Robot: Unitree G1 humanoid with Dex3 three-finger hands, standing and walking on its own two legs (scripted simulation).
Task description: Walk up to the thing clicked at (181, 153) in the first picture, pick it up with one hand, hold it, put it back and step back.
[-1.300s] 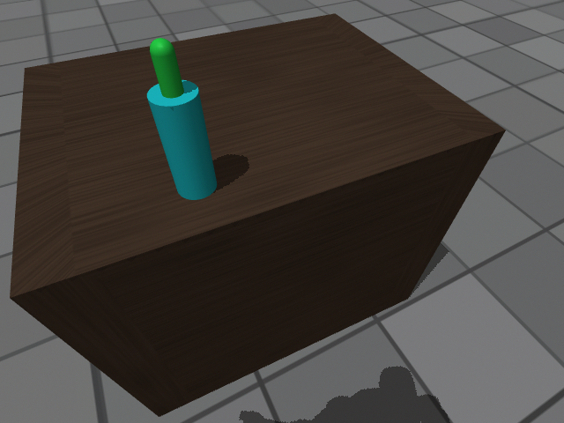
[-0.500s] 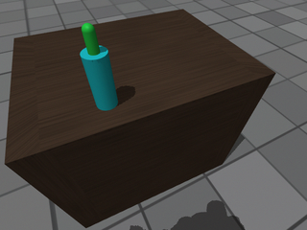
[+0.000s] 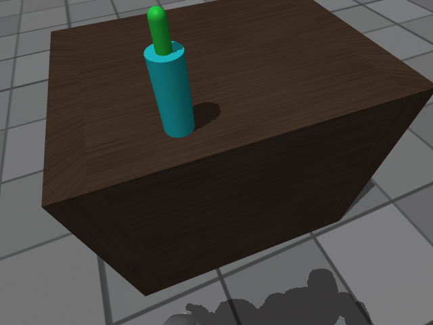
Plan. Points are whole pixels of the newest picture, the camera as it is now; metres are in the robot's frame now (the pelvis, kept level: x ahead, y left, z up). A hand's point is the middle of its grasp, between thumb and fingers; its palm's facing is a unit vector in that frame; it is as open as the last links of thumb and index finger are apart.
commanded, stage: walk up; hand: right
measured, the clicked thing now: (169, 78) +0.54 +0.09 +0.16
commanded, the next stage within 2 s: none
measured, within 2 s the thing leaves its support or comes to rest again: neither
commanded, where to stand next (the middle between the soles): +0.09 +0.17 m, yaw +17 degrees
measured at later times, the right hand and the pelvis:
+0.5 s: hand out of the picture +0.12 -0.11 -0.18, palm faces -0.20 +0.93 -0.32, open 7.4 cm; pelvis +0.02 +0.13 -0.02, yaw +11 degrees
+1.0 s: hand (244, 298) +0.20 -0.04 -0.14, palm faces -0.33 +0.82 -0.47, open 7.4 cm; pelvis +0.03 +0.19 -0.01, yaw +18 degrees
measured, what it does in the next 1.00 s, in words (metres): steps to the left, turning left: left foot, then right foot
